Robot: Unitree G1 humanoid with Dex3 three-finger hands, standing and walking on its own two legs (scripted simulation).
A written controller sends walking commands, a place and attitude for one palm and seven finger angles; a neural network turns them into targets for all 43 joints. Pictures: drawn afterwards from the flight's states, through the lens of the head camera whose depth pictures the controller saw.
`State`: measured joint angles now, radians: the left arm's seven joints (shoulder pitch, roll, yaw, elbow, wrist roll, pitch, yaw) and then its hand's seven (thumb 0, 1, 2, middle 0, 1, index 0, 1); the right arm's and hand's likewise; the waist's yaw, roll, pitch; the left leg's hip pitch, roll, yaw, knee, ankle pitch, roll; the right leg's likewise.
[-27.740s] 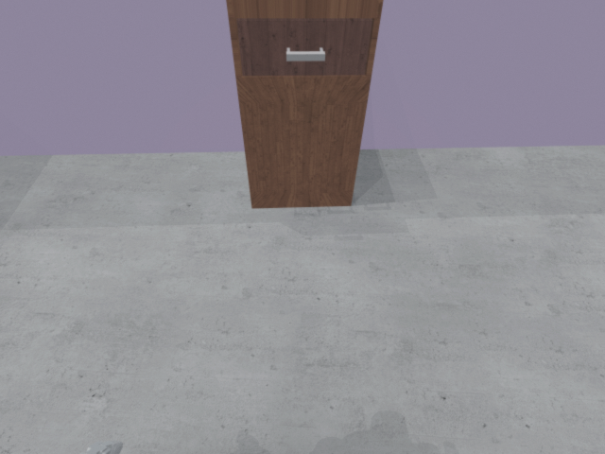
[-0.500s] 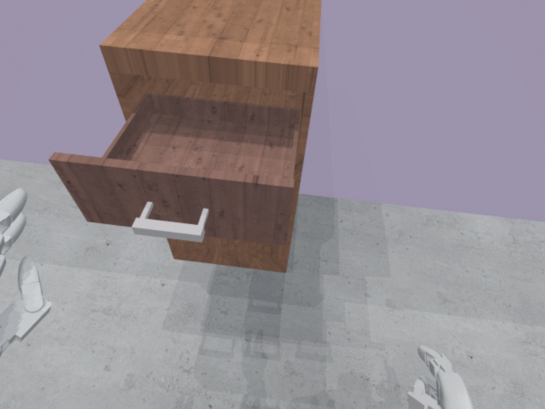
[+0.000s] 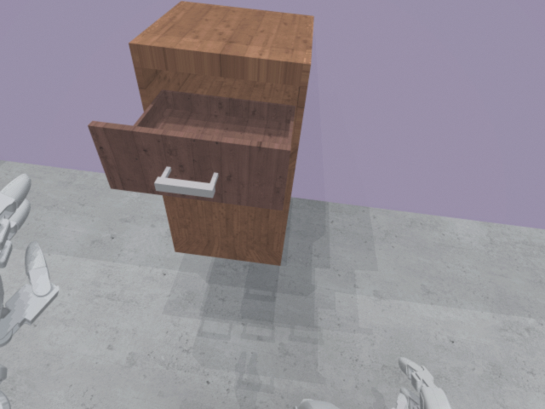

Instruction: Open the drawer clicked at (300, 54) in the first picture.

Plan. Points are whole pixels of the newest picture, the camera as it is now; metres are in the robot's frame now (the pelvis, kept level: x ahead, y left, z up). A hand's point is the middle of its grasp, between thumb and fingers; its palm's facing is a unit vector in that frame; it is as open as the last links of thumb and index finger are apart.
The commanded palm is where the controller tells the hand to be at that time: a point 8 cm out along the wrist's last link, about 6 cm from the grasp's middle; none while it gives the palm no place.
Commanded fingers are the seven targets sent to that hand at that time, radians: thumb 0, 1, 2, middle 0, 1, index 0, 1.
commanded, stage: stop stepping back and stand still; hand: left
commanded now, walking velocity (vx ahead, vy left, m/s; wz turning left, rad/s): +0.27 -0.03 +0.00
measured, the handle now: (188, 180) +0.58 +0.20 -0.01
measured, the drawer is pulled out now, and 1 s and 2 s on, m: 0.30 0.30 0.30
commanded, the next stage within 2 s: let the arm hang, fingers relaxed in 0.48 s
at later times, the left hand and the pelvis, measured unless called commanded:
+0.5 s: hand (31, 332) +0.15 +0.23 +0.18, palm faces +0.36 -0.83 -0.43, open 7.4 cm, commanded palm +0.08 +0.28 +0.19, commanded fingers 0.00 0.90 0.90 -0.20 -0.30 -0.20 -0.30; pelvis -0.04 +0.00 +0.01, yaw +1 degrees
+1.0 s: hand out of the picture -0.04 +0.18 -0.16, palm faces +0.08 -0.98 -0.19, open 6.9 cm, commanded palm none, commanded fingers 0.00 0.90 0.90 -0.20 -0.30 -0.20 -0.30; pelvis -0.03 +0.00 +0.02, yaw +2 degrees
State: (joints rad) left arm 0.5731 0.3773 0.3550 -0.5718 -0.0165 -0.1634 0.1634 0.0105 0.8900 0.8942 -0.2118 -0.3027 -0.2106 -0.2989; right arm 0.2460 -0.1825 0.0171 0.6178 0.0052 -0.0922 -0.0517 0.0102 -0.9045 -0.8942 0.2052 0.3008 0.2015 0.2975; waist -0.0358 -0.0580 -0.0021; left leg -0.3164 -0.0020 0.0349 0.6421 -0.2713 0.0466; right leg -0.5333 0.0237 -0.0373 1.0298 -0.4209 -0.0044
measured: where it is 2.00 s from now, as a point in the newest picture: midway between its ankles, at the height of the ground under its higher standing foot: outside the picture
